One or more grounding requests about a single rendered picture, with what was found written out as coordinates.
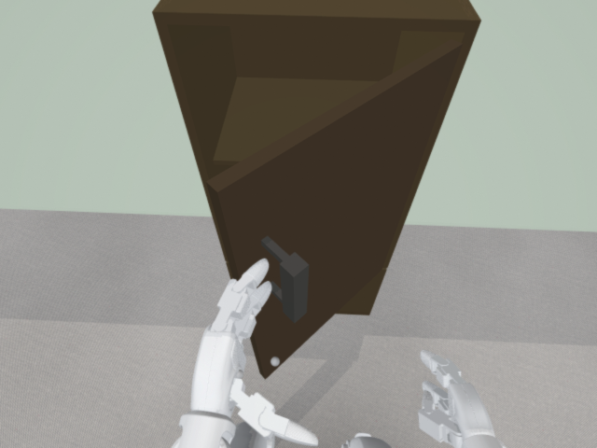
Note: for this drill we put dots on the left robot hand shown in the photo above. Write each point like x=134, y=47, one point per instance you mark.
x=215, y=388

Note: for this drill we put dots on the right robot hand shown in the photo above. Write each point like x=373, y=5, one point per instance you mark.
x=461, y=412

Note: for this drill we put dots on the left robot thigh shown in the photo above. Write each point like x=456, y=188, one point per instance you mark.
x=246, y=437

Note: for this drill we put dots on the cupboard door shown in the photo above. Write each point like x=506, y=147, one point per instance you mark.
x=333, y=191

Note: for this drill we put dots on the handle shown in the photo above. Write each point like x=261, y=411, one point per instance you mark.
x=294, y=272

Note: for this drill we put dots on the left robot forearm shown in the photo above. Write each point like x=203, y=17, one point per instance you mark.
x=205, y=430

